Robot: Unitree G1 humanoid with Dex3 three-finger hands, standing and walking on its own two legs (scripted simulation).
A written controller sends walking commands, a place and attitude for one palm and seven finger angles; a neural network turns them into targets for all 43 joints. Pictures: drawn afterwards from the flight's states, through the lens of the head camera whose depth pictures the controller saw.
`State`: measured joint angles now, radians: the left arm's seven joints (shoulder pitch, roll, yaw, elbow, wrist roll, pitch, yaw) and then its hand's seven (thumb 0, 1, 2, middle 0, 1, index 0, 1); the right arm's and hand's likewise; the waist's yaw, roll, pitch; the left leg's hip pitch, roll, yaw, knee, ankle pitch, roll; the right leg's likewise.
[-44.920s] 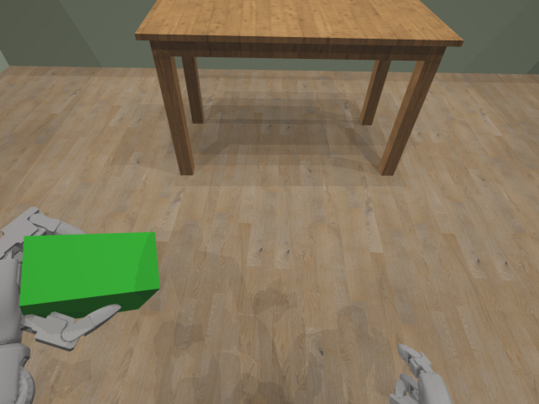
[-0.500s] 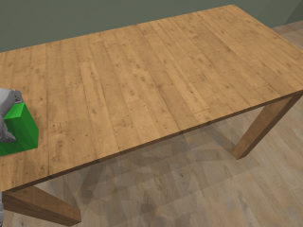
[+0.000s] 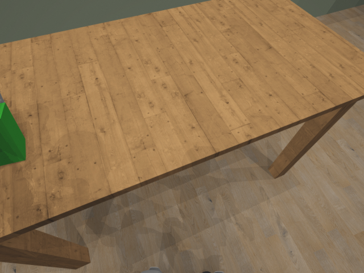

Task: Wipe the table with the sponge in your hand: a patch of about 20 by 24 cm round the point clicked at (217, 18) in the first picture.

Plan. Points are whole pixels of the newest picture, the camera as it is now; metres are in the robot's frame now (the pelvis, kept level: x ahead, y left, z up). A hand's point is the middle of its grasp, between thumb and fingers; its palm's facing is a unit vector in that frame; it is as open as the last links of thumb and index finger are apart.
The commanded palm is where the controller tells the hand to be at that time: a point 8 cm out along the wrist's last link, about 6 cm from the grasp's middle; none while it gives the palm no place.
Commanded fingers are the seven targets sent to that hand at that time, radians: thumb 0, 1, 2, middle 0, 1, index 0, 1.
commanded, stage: wipe forward along the first lane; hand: left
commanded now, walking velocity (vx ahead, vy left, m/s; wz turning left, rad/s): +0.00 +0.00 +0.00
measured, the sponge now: out of the picture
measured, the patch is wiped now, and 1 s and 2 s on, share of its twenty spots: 0.05 0.05 0.25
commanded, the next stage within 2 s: slide across to the middle lane in 0.34 s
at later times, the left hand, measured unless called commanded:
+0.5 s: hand out of the picture +0.44 +0.46 +0.10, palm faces -0.23 +0.01 -0.97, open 10.2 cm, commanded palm +0.45 +0.43 +0.15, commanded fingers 0.00 0.10 1.30 -1.20 -1.60 -1.20 -1.60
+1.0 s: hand (4, 93) +0.46 +0.41 +0.11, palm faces -0.16 +0.02 -0.99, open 10.3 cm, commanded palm +0.46 +0.37 +0.16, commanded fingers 0.00 0.10 1.30 -1.20 -1.60 -1.20 -1.60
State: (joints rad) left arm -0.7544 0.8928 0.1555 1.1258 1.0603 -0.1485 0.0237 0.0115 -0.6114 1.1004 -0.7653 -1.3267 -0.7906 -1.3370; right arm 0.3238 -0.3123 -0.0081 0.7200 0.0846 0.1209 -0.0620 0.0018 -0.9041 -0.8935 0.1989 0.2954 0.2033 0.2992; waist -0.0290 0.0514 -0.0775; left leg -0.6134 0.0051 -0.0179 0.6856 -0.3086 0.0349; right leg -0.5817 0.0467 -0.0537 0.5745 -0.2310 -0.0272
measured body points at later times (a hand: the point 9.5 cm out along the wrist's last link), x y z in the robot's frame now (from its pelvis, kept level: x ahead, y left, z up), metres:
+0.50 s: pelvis +0.03 +0.03 +0.00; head +0.13 +0.04 +0.44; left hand +0.45 +0.45 +0.15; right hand +0.06 -0.26 -0.12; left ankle +0.01 +0.10 -0.72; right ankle +0.02 -0.11 -0.72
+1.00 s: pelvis +0.05 +0.03 +0.01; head +0.12 +0.03 +0.46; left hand +0.46 +0.40 +0.16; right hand +0.12 -0.24 -0.12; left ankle +0.01 +0.10 -0.72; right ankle +0.02 -0.11 -0.72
